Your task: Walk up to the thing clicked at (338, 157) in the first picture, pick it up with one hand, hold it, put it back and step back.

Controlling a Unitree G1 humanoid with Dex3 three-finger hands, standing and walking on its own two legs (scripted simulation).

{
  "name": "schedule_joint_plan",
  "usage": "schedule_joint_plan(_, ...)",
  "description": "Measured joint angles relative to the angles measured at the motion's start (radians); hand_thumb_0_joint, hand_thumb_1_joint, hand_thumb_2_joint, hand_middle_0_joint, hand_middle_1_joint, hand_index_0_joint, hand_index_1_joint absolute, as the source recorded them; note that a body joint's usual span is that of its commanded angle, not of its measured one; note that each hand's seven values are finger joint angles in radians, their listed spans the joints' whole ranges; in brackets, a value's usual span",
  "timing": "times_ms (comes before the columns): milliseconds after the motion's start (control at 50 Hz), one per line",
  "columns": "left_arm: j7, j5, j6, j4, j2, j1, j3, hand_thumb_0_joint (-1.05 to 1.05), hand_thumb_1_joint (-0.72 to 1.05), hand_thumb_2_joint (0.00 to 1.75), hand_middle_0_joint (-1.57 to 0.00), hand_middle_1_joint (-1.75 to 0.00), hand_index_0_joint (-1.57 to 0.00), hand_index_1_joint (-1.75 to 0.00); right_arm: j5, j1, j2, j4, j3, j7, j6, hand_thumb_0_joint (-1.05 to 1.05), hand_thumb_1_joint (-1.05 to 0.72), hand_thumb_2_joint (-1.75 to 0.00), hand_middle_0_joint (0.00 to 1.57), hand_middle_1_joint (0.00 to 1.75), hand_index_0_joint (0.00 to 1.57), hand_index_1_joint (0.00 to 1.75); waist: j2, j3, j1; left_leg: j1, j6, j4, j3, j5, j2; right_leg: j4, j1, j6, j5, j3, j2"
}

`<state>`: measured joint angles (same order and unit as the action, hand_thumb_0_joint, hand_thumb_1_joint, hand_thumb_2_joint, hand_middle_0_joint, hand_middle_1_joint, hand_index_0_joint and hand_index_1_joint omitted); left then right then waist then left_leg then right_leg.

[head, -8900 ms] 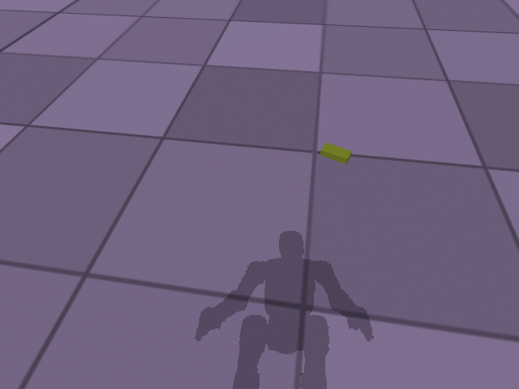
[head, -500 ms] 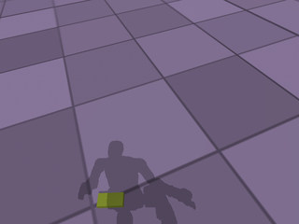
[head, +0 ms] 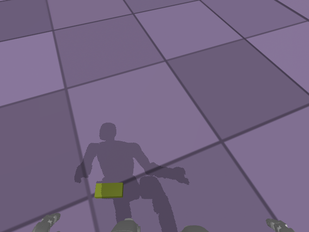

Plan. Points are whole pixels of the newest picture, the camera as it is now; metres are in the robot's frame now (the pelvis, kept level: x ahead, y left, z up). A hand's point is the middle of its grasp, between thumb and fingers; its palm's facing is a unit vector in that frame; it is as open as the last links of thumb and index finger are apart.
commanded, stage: walk up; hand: left
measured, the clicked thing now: (109, 190) +0.39 +0.29 -0.73
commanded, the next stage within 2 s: stand in 0.58 s
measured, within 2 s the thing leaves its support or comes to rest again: neither
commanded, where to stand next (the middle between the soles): +0.02 +0.01 m, yaw +1 degrees
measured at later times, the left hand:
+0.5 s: hand out of the picture +0.09 +0.26 -0.13, palm faces -0.01 -0.95 -0.32, open 7.4 cm
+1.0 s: hand out of the picture +0.07 +0.26 -0.13, palm faces -0.03 -0.94 -0.33, open 7.4 cm
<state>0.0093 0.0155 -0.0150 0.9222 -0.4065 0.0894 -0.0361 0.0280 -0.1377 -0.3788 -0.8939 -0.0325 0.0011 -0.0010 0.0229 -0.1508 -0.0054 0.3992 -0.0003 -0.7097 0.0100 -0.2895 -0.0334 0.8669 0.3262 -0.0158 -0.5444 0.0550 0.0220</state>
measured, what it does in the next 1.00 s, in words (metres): steps on the spot: right foot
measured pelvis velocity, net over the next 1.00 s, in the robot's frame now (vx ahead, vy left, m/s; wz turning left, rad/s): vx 0.01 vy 0.01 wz -0.01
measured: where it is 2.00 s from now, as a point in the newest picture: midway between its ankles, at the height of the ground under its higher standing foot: outside the picture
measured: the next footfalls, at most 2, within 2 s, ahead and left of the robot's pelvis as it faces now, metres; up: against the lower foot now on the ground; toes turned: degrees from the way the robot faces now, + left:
right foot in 0.04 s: +0.01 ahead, -0.13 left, +0.00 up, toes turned +2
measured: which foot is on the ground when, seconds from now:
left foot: down 0.00-1.00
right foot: up 0.00-0.02, down 0.04-1.00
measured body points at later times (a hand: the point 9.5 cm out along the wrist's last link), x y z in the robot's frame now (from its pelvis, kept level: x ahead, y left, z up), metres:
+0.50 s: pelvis +0.00 +0.01 +0.03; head +0.00 +0.01 +0.48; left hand +0.09 +0.31 -0.10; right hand +0.08 -0.30 -0.10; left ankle +0.05 +0.13 -0.72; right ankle -0.03 -0.13 -0.72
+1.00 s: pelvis +0.01 +0.01 +0.03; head +0.03 +0.01 +0.48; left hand +0.07 +0.31 -0.11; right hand +0.10 -0.29 -0.10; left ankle +0.05 +0.13 -0.72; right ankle -0.03 -0.13 -0.72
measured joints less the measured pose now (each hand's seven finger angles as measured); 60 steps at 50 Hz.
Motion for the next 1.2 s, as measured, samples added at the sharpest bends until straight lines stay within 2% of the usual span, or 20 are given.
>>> schedule_joint_plan(20, -0.002, -0.004, 0.006, 0.011, 0.003, 0.009, 0.000, 0.00, 0.91, 0.90, -0.20, -0.30, -0.20, -0.30, 0.000, 0.003, -0.003, 0.003, 0.002, 0.001, 0.001, 0.01, -0.90, -0.90, 0.21, 0.30, 0.21, 0.30, -0.005, 0.006, 0.003, 0.006, 0.004, -0.013, 0.004, -0.006, -0.006, -0.108, -0.046, 0.001, 0.038, -0.013, -0.006)
schedule_joint_plan(40, 0.000, -0.011, 0.014, 0.026, 0.013, 0.013, 0.000, 0.00, 0.91, 0.90, -0.20, -0.30, -0.20, -0.30, -0.003, 0.011, -0.010, 0.002, 0.003, 0.002, 0.000, 0.01, -0.90, -0.90, 0.21, 0.30, 0.21, 0.30, -0.024, 0.002, 0.003, 0.009, 0.010, -0.031, -0.001, -0.014, -0.020, -0.180, -0.078, 0.005, 0.120, -0.023, 0.003)
schedule_joint_plan(60, 0.002, -0.020, 0.019, 0.043, 0.028, 0.016, 0.002, 0.00, 0.91, 0.90, -0.20, -0.30, -0.20, -0.30, -0.009, 0.018, -0.016, -0.005, 0.002, 0.001, -0.003, 0.01, -0.90, -0.90, 0.21, 0.30, 0.21, 0.30, -0.054, -0.007, -0.003, 0.004, 0.013, -0.039, -0.020, -0.015, -0.036, -0.206, -0.100, 0.008, 0.149, -0.040, 0.022)
schedule_joint_plan(120, -0.010, -0.028, 0.025, 0.069, 0.039, 0.052, 0.018, 0.00, 0.91, 0.90, -0.20, -0.30, -0.20, -0.30, -0.023, 0.022, -0.002, -0.039, 0.009, 0.002, -0.008, 0.01, -0.90, -0.90, 0.20, 0.30, 0.21, 0.30, -0.042, 0.017, 0.005, -0.037, 0.002, 0.021, -0.020, -0.038, -0.007, -0.217, -0.110, 0.008, 0.157, -0.023, 0.006)
schedule_joint_plan(160, -0.015, -0.024, 0.023, 0.089, 0.049, 0.063, 0.027, 0.00, 0.90, 0.90, -0.20, -0.30, -0.20, -0.30, -0.027, 0.016, -0.002, -0.061, 0.012, 0.008, 0.002, 0.01, -0.90, -0.90, 0.20, 0.30, 0.21, 0.30, -0.043, 0.029, 0.000, -0.071, 0.007, 0.089, -0.017, 0.062, 0.002, -0.235, -0.126, 0.014, 0.163, -0.023, -0.005)
schedule_joint_plan(180, -0.017, -0.021, 0.022, 0.097, 0.053, 0.064, 0.029, 0.00, 0.90, 0.90, -0.20, -0.30, -0.20, -0.30, -0.026, 0.016, -0.001, -0.074, 0.013, 0.010, 0.005, 0.01, -0.90, -0.90, 0.20, 0.30, 0.21, 0.30, -0.043, 0.033, 0.001, -0.084, 0.013, 0.108, -0.015, 0.070, 0.006, -0.247, -0.136, 0.017, 0.169, -0.023, -0.010)
schedule_joint_plan(480, -0.027, -0.009, 0.023, 0.177, 0.049, 0.008, 0.031, 0.00, 0.90, 0.90, -0.20, -0.30, -0.20, -0.30, -0.021, 0.030, 0.027, -0.215, 0.039, 0.018, 0.026, 0.01, -0.90, -0.90, 0.20, 0.30, 0.21, 0.30, -0.022, 0.097, 0.002, -0.179, 0.008, 0.302, -0.011, 0.154, 0.014, -0.473, -0.242, 0.032, 0.286, -0.021, -0.022)
schedule_joint_plan(820, -0.026, -0.021, 0.031, 0.229, 0.047, 0.028, 0.031, 0.00, 0.91, 0.90, -0.20, -0.30, -0.20, -0.30, -0.015, 0.051, 0.028, -0.245, 0.023, 0.017, 0.025, 0.01, -0.90, -0.90, 0.20, 0.30, 0.21, 0.30, -0.013, 0.104, 0.003, -0.197, 0.002, 0.362, -0.004, 0.173, 0.024, -0.537, -0.261, 0.041, 0.309, -0.016, -0.035)
schedule_joint_plan(1200, -0.016, -0.019, 0.032, 0.214, 0.053, 0.027, 0.032, 0.00, 0.90, 0.90, -0.20, -0.30, -0.20, -0.30, -0.020, 0.069, 0.033, -0.243, 0.030, 0.013, 0.019, 0.01, -0.90, -0.90, 0.20, 0.30, 0.21, 0.30, -0.019, 0.101, 0.007, -0.216, 0.001, 0.354, -0.003, 0.150, 0.024, -0.562, -0.295, 0.042, 0.303, -0.016, -0.035)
